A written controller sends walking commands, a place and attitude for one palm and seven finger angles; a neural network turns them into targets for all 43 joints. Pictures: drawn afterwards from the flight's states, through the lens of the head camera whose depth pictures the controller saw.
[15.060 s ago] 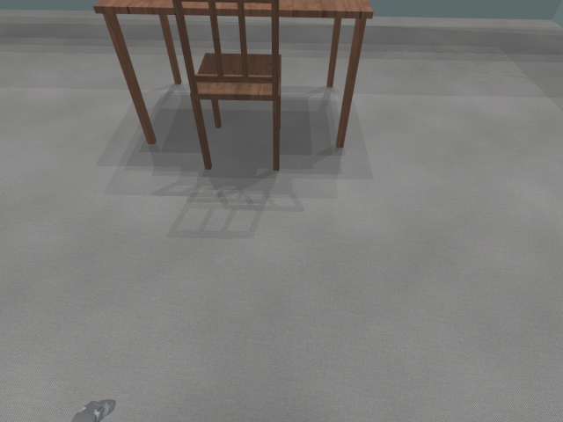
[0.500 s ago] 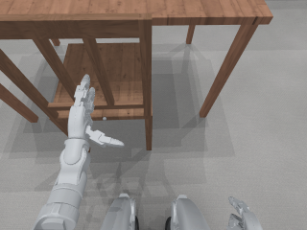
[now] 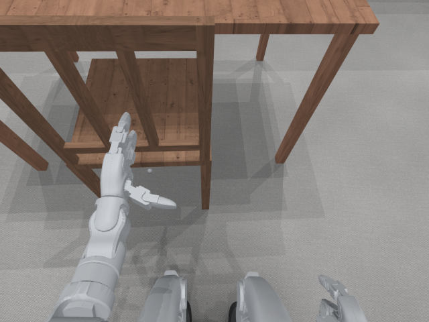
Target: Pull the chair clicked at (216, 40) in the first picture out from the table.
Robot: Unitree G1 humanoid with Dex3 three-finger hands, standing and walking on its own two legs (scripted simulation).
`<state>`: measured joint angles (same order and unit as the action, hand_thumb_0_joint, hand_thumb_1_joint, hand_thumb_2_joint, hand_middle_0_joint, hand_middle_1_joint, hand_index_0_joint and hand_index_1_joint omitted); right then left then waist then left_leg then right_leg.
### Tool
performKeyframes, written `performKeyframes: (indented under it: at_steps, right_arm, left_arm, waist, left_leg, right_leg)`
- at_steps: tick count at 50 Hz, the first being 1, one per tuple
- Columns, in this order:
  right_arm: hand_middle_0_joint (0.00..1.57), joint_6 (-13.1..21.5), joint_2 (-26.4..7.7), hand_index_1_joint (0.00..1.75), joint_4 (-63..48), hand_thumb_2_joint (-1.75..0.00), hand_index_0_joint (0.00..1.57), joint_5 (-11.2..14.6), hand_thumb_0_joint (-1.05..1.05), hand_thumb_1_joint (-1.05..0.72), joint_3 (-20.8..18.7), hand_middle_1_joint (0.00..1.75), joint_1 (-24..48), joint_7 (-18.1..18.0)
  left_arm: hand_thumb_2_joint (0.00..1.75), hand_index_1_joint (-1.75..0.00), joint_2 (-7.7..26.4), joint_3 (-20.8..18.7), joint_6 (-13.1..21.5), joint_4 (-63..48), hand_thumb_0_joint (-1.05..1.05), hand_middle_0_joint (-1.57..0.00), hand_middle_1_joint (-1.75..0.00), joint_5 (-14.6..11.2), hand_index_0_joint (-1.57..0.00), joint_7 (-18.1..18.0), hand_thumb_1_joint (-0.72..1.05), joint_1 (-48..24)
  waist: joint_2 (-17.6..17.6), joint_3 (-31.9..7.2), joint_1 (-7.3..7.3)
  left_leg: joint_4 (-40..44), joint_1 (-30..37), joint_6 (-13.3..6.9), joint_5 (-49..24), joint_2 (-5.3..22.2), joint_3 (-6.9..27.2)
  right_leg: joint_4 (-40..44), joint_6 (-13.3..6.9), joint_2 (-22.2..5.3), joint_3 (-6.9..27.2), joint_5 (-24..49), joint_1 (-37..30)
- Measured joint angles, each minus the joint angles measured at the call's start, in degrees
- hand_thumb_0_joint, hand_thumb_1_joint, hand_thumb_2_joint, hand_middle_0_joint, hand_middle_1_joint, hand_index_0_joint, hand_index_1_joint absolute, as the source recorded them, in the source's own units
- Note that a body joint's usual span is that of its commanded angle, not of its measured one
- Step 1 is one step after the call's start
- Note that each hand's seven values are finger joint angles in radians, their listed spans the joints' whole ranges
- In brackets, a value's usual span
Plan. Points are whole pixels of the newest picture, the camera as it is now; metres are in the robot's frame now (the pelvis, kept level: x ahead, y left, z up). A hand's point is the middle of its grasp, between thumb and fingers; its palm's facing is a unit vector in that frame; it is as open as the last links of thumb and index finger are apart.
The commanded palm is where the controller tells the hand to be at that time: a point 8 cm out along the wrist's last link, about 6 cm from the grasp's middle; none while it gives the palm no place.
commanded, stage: aim the fingers beside a spindle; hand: left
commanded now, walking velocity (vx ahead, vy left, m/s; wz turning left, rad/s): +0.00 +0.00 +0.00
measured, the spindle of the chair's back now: (89, 107) +0.52 +0.26 +0.02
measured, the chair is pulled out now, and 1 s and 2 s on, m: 0.00 0.00 0.00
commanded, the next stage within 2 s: none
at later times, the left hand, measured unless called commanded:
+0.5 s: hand (145, 169) +0.38 +0.12 +0.03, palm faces +0.04 -1.00 -0.05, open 16.9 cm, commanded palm +0.35 +0.18 +0.02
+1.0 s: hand (143, 173) +0.38 +0.13 +0.02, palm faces +0.04 -1.00 -0.05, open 16.9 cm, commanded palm +0.35 +0.18 +0.02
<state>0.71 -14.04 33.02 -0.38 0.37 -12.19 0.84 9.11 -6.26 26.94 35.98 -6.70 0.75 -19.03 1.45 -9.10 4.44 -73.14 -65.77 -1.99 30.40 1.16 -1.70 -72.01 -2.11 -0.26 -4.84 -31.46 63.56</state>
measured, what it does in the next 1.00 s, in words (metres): stands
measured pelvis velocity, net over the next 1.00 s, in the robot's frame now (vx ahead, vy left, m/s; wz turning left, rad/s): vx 0.00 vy -0.01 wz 0.00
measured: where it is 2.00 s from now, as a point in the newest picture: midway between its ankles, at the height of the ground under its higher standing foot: outside the picture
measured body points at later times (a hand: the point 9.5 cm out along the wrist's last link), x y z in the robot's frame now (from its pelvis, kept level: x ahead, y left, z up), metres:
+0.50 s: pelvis +0.00 +0.00 +0.00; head +0.11 +0.01 +0.44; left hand +0.37 +0.18 +0.04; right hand +0.13 -0.24 -0.12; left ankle +0.04 +0.10 -0.62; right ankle +0.02 -0.10 -0.62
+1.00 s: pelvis +0.00 -0.01 +0.00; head +0.11 +0.00 +0.43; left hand +0.37 +0.18 +0.02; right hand +0.13 -0.25 -0.12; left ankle +0.04 +0.10 -0.62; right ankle +0.02 -0.10 -0.62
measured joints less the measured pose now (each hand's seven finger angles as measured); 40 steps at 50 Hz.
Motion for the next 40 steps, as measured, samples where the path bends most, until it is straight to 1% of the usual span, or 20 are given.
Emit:
performKeyframes:
  at_steps: [3, 7, 9, 12, 15, 17, 20, 24, 26, 29, 32, 34, 37, 40]
  right_arm:
    - [0.21, 0.1, 0.3, 0.30, -0.7, -0.90, 0.20, -0.4, 0.01, -0.90, -0.3, 0.30, 0.0, 0.1]
    - [0.21, -0.1, 0.3, 0.30, -0.4, -0.90, 0.20, -0.4, 0.01, -0.90, -0.5, 0.30, -0.4, 0.4]
    - [0.21, -0.4, 0.2, 0.30, -0.1, -0.90, 0.20, -0.1, 0.01, -0.90, -0.3, 0.30, -0.5, 0.5]
    - [0.21, -0.8, 0.1, 0.30, 0.3, -0.90, 0.20, 0.3, 0.01, -0.90, 0.0, 0.30, -0.6, 0.5]
    - [0.21, -0.7, 0.2, 0.30, 0.1, -0.90, 0.20, 0.4, 0.01, -0.90, 0.2, 0.30, -0.4, 0.5]
    - [0.21, -0.6, 0.4, 0.30, -0.2, -0.90, 0.20, 0.1, 0.01, -0.90, 0.0, 0.30, -0.2, 0.5]
    - [0.21, -0.4, 0.7, 0.30, -0.8, -0.90, 0.20, -0.4, 0.01, -0.90, -0.3, 0.30, -0.1, 0.5]
    - [0.21, -0.9, 0.8, 0.30, -0.5, -0.90, 0.20, -0.6, 0.01, -0.90, -0.1, 0.30, 0.1, 0.6]
    - [0.21, -1.2, 0.8, 0.30, -0.3, -0.90, 0.20, -0.4, 0.01, -0.90, 0.2, 0.30, 0.1, 0.6]
    - [0.21, -1.5, 0.6, 0.30, -0.4, -0.90, 0.20, 0.0, 0.01, -0.90, 0.4, 0.30, -0.2, 0.6]
    - [0.21, -1.4, 0.3, 0.30, -0.4, -0.90, 0.20, 0.2, 0.01, -0.90, 0.2, 0.30, -0.5, 0.5]
    - [0.21, -1.1, 0.2, 0.30, -0.4, -0.90, 0.20, 0.3, 0.01, -0.90, 0.0, 0.30, -0.6, 0.2]
    - [0.21, -0.5, 0.1, 0.30, 0.0, -0.90, 0.20, 0.0, 0.01, -0.90, -0.2, 0.30, -0.5, -0.1]
    - [0.21, -0.3, 0.1, 0.30, 0.3, -0.90, 0.20, -0.3, 0.01, -0.90, -0.2, 0.30, 0.0, -0.2]
  left_arm:
    - [0.30, -0.08, 0.1, -0.9, 1.1, -3.0, -0.01, -0.06, -0.08, 0.1, -0.06, -1.1, -0.49, 1.7]
    - [0.30, -0.08, 1.0, -0.4, 2.5, -6.4, -0.01, -0.06, -0.08, 0.0, -0.06, -1.6, -0.49, 3.4]
    - [0.30, -0.08, 1.3, 0.5, 2.3, -6.2, -0.01, -0.06, -0.08, -0.1, -0.06, -1.1, -0.49, 3.3]
    - [0.30, -0.08, 0.8, 2.4, 0.9, -3.9, -0.01, -0.06, -0.08, -0.4, -0.05, -0.2, -0.50, 2.3]
    - [0.30, -0.08, -0.6, 3.6, -0.4, -2.3, -0.01, -0.06, -0.08, -0.5, -0.05, 0.0, -0.50, 2.0]
    - [0.30, -0.08, -1.5, 3.8, -0.4, -3.4, -0.01, -0.06, -0.08, -0.2, -0.05, -0.6, -0.50, 2.9]
    - [0.30, -0.08, -2.2, 3.6, 1.0, -6.7, -0.01, -0.06, -0.08, 1.0, -0.06, -2.5, -0.50, 4.6]
    - [0.30, -0.08, -1.0, 2.4, 2.9, -7.1, -0.01, -0.06, -0.08, 2.3, -0.06, -4.2, -0.50, 4.0]
    - [0.30, -0.08, 0.1, 1.5, 2.6, -5.4, -0.01, -0.06, -0.08, 2.3, -0.06, -4.0, -0.50, 2.7]
    - [0.30, -0.08, 1.1, 1.2, 1.0, -3.2, -0.01, -0.06, -0.08, 1.0, -0.06, -2.7, -0.50, 1.8]
    - [0.30, -0.08, 0.6, 2.1, -0.2, -3.6, -0.01, -0.06, -0.08, -0.7, -0.06, -1.1, -0.49, 3.1]
    - [0.30, -0.08, -0.2, 3.1, -0.1, -4.9, -0.01, -0.06, -0.08, -1.1, -0.05, -0.6, -0.49, 4.5]
    - [0.30, -0.08, -1.2, 4.2, 1.2, -6.8, -0.01, -0.06, -0.08, -0.2, -0.05, -1.2, -0.50, 5.6]
    - [0.30, -0.08, -1.1, 3.9, 2.6, -6.7, -0.01, -0.06, -0.08, 1.2, -0.06, -2.6, -0.50, 4.4]
  waist:
    - [-0.2, 0.4, 0.07]
    - [0.2, 0.3, -0.77]
    - [0.5, 0.2, -1.25]
    - [0.8, -0.1, -1.64]
    - [0.7, -0.1, -1.36]
    - [0.5, 0.0, -1.03]
    - [0.4, 0.2, -0.69]
    - [0.3, 0.3, -0.84]
    - [0.3, 0.2, -0.93]
    - [0.5, 0.1, -1.10]
    - [0.6, 0.1, -1.34]
    - [0.6, 0.2, -1.40]
    - [0.6, 0.2, -1.35]
    - [0.4, 0.2, -1.04]
  left_leg:
    - [-0.2, 0.0, -0.1, 0.2, 0.1, -0.3]
    - [0.0, 0.8, -0.2, 0.3, 0.1, -0.4]
    - [0.2, 1.2, -0.3, 0.3, -0.1, -0.2]
    - [0.6, 1.5, -0.4, 0.0, -0.4, 0.1]
    - [0.5, 1.1, -0.4, -0.2, -0.5, 0.1]
    - [0.4, 0.8, -0.4, -0.1, -0.4, -0.1]
    - [0.2, 0.9, -0.4, 0.0, -0.2, -0.4]
    - [0.1, 1.4, -0.4, 0.1, -0.2, -0.6]
    - [0.0, 1.3, -0.3, 0.1, -0.2, -0.5]
    - [0.0, 1.1, -0.2, -0.1, -0.2, -0.1]
    - [0.3, 1.1, -0.1, -0.3, -0.2, 0.1]
    - [0.5, 1.2, 0.0, -0.4, -0.2, 0.2]
    - [0.5, 1.4, 0.0, -0.3, -0.2, 0.2]
    - [0.2, 1.3, 0.1, -0.3, -0.2, 0.2]
  right_leg:
    - [-0.3, 0.1, 0.1, 0.3, 0.0, 0.2]
    - [0.0, 0.3, 0.1, 0.4, -0.1, -0.7]
    - [0.4, 0.3, 0.0, 0.2, -0.1, -1.3]
    - [0.8, 0.4, -0.3, 0.0, 0.0, -1.8]
    - [0.8, 0.5, -0.4, -0.1, 0.1, -1.4]
    - [0.6, 0.5, -0.3, 0.1, 0.2, -1.0]
    - [0.3, 0.5, -0.2, 0.5, 0.1, -0.9]
    - [-0.1, 0.5, -0.2, 0.7, 0.0, -1.2]
    - [-0.2, 0.3, -0.2, 0.5, -0.1, -1.1]
    - [-0.1, 0.1, -0.2, 0.2, 0.0, -1.0]
    - [0.3, 0.1, -0.2, 0.0, 0.2, -1.1]
    - [0.5, 0.1, -0.1, -0.1, 0.3, -1.3]
    - [0.5, 0.0, -0.1, -0.1, 0.3, -1.5]
    - [0.1, -0.1, -0.1, -0.1, 0.1, -1.3]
